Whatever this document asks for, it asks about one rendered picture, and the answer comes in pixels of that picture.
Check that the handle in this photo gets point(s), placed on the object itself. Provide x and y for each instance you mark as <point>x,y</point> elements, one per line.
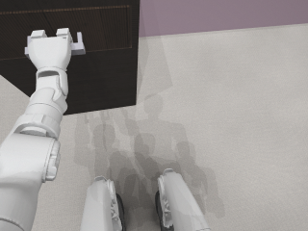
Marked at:
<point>77,48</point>

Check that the left robot foot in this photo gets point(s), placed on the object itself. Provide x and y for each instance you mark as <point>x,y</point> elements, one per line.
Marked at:
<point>120,211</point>

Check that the left robot hand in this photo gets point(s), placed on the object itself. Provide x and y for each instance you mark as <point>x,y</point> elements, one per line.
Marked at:
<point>52,51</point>

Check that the cabinet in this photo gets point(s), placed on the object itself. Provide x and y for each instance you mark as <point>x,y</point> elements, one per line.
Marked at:
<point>97,80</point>

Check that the left robot upper arm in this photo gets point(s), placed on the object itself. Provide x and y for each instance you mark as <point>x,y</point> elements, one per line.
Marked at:
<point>26,162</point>

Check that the left robot forearm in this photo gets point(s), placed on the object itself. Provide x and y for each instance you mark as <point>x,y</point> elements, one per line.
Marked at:
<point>45,111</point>

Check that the drawer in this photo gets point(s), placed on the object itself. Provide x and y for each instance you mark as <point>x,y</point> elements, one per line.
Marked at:
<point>105,27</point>

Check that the left robot shin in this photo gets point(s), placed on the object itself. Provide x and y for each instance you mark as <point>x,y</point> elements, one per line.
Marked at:
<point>114,210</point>

